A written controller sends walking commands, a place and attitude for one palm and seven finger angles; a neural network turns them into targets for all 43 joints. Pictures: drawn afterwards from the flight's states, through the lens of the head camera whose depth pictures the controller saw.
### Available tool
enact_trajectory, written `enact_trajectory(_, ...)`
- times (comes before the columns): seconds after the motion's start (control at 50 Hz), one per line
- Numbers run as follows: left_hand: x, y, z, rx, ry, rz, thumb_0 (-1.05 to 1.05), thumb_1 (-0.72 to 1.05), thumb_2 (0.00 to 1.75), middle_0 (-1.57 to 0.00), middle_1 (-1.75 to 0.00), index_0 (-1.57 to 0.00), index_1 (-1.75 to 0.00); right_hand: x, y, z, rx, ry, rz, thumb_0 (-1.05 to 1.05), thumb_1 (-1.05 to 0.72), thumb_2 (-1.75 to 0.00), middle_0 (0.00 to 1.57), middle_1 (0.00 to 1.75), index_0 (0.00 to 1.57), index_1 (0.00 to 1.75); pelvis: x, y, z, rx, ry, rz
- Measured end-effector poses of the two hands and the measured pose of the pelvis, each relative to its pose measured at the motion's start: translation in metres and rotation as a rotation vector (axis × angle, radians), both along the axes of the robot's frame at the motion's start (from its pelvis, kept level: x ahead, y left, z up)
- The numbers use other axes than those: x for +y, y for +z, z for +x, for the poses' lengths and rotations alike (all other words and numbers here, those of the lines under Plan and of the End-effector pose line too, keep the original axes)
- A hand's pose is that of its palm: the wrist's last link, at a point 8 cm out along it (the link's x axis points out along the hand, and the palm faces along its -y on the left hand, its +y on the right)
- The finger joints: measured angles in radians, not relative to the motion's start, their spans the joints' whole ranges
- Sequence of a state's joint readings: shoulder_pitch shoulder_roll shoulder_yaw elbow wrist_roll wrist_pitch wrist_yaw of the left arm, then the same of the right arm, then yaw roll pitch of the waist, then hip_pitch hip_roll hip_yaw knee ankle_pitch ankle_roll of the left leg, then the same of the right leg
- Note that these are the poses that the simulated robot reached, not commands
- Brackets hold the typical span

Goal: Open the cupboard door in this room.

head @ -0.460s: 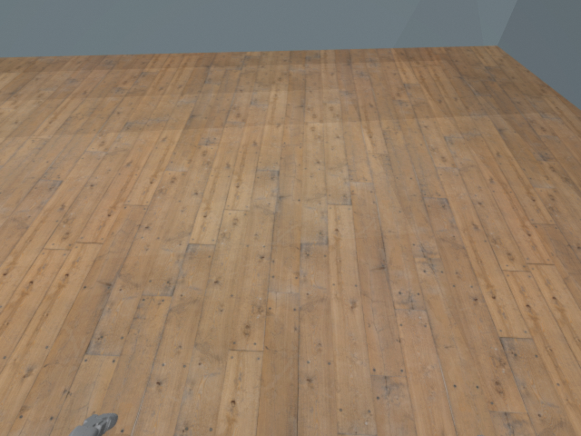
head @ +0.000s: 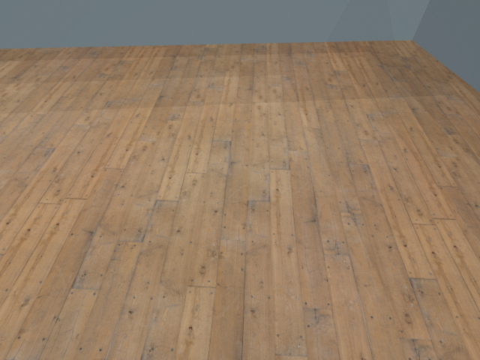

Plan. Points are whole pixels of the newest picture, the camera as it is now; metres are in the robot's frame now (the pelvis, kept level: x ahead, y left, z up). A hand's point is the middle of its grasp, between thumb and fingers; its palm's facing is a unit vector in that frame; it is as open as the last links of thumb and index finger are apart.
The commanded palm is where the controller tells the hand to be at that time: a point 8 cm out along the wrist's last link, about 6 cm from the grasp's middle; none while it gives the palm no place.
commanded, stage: stand and wait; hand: left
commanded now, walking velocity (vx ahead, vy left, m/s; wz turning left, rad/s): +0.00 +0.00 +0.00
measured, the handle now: out of the picture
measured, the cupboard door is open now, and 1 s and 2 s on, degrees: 0 0 0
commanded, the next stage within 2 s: turn or walk to find it in 0.44 s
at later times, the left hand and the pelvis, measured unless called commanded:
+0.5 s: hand out of the picture +0.06 +0.24 -0.15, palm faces -0.03 -0.94 -0.34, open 7.3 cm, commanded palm none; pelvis -0.02 -0.01 +0.00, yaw +0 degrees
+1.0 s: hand out of the picture +0.01 +0.22 -0.18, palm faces +0.13 -0.96 -0.24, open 7.3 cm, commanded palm none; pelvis -0.04 +0.01 -0.01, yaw +8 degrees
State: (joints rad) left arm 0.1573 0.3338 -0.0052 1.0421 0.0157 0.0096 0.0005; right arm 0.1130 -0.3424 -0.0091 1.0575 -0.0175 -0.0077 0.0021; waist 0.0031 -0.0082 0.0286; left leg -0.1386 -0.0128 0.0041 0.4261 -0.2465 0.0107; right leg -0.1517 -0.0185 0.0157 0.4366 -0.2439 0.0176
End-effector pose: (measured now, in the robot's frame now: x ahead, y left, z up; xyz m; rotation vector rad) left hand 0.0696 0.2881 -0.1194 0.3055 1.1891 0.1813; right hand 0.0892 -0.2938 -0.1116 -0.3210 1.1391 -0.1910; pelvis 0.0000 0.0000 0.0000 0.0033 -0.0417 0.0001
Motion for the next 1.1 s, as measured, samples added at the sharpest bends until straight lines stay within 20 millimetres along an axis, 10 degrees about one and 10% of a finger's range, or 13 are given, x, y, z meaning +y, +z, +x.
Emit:
enact_trajectory(0.56, -0.006, 0.002, -0.015, 0.008, 0.003, 0.007, 0.00, 0.90, 0.90, -0.21, -0.30, -0.21, -0.30, -0.010, -0.007, -0.048, 0.088, -0.029, 0.011, 0.01, -0.90, -0.90, 0.20, 0.30, 0.20, 0.30, -0.008, 0.002, -0.019, 0.005, 0.011, -0.002)
enact_trajectory(0.92, -0.021, -0.037, -0.066, 0.080, 0.136, -0.099, 0.00, 0.90, 0.90, -0.21, -0.30, -0.21, -0.30, 0.066, -0.027, -0.058, 0.150, 0.027, 0.100, 0.01, -0.90, -0.90, 0.20, 0.30, 0.20, 0.30, 0.011, -0.012, -0.031, 0.038, 0.107, -0.013)
enact_trajectory(1.1, -0.029, -0.011, -0.072, 0.001, 0.214, -0.065, 0.00, 0.91, 0.90, -0.20, -0.30, -0.20, -0.30, 0.054, -0.028, -0.064, 0.180, 0.068, 0.112, 0.01, -0.90, -0.90, 0.21, 0.30, 0.20, 0.30, -0.006, -0.003, -0.042, 0.061, 0.194, -0.026)
